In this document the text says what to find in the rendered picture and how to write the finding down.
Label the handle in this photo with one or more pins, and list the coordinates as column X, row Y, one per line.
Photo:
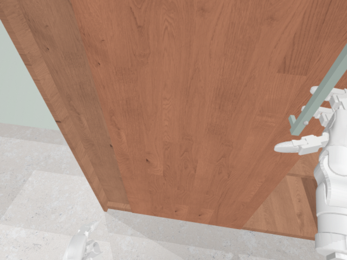
column 329, row 81

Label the robot left hand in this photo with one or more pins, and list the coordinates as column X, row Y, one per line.
column 78, row 248

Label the robot right forearm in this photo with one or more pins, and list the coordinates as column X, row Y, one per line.
column 331, row 203

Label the robot right hand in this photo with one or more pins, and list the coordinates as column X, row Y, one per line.
column 334, row 120

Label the wardrobe door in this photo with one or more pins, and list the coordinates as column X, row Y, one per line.
column 197, row 93
column 56, row 33

